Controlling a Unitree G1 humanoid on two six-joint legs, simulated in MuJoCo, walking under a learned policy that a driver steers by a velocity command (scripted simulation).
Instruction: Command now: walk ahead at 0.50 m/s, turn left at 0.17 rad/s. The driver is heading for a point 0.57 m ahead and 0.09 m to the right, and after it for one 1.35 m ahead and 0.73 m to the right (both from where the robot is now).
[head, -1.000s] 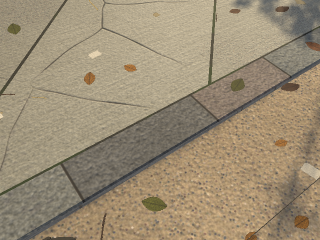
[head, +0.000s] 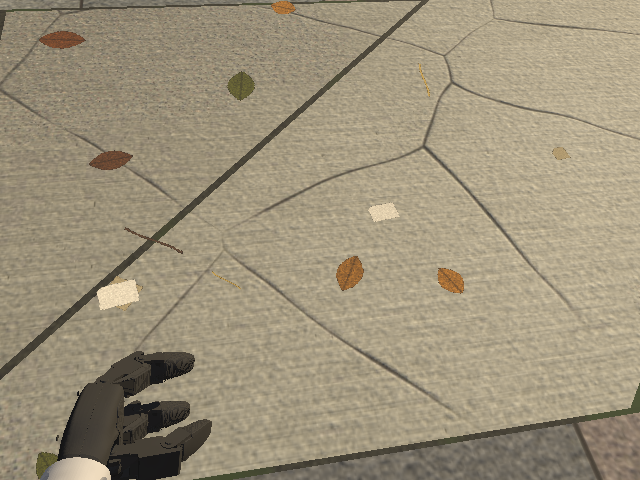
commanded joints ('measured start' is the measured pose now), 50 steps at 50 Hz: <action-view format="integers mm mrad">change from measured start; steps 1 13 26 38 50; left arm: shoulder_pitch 24 155 260 9 278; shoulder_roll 128 144 146 73 195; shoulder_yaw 43 41 31 3 61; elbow -63 83 75 -30 -15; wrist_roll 10 11 -1 -2 17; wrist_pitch -20 -8 62 63 37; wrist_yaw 11 31 65 -1 51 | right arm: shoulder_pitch -4 -163 -300 -106 -278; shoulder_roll -207 -120 -179 -238 -239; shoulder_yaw -56 -30 -35 -74 -57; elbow -28 -85 -75 -9 -134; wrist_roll -2 11 -40 -10 -17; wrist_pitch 2 12 -57 -33 -47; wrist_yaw -4 32 13 4 -10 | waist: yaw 117 -21 131 -4 89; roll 223 -67 82 86 22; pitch -72 -103 -26 103 -195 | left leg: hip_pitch -38 -395 -329 -70 -746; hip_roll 219 86 306 332 114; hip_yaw -42 76 -114 267 -10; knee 182 709 -100 -115 1064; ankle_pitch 1142 -22 82 283 1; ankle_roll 86 -41 104 88 -113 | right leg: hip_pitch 221 226 -117 -107 521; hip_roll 69 -197 -72 -102 -222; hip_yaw -57 230 173 -3 389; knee -18 -406 681 171 -194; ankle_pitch -71 -173 -184 -166 407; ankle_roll -70 -170 12 -9 -299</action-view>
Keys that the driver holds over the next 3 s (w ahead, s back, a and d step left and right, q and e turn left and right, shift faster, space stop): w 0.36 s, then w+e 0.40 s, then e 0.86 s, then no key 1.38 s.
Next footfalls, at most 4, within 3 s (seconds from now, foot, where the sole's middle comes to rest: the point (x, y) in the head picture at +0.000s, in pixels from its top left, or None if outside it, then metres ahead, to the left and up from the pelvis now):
0.02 right None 0.25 -0.12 -0.72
0.38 left None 0.27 0.10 -0.73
0.86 right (378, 424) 0.53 -0.20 -0.73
1.38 left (304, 351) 0.70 -0.06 -0.73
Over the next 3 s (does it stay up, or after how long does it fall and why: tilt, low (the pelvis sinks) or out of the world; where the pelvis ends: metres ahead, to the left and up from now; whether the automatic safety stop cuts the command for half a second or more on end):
stays up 0.53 -0.14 0.05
